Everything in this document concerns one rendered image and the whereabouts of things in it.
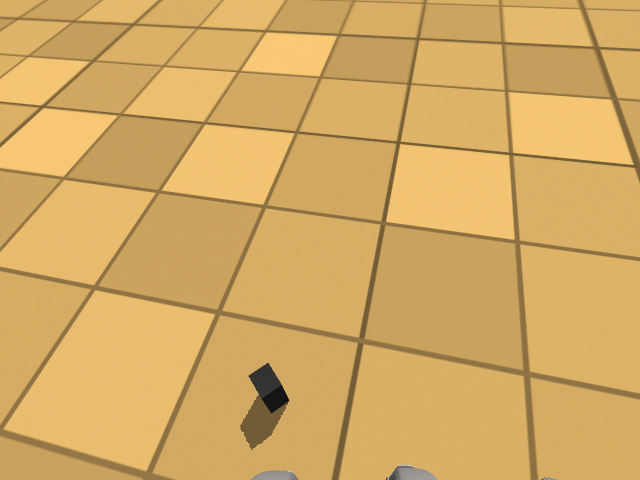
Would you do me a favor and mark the carton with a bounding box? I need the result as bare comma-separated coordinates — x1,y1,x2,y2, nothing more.
249,363,289,414

